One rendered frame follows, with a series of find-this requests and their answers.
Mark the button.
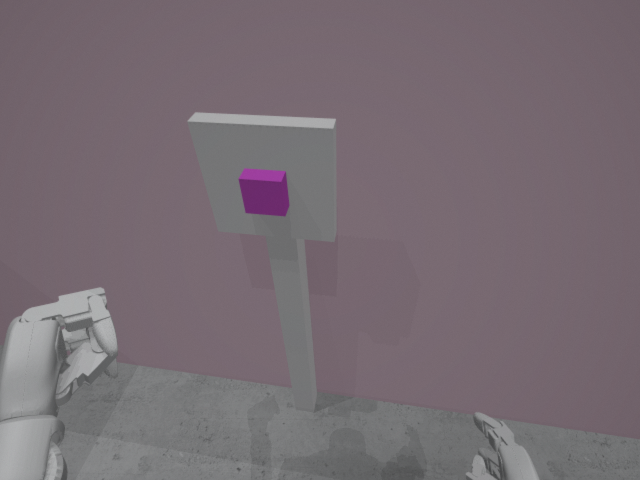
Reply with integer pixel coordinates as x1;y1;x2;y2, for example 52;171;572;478
239;168;289;216

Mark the panel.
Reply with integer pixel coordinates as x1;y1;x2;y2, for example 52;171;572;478
187;112;337;412

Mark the robot right hand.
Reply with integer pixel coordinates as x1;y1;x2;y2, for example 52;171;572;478
466;412;540;480

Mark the robot left hand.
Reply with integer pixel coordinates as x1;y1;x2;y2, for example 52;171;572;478
0;287;118;422

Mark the left robot forearm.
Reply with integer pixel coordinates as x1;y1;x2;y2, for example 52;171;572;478
0;415;67;480

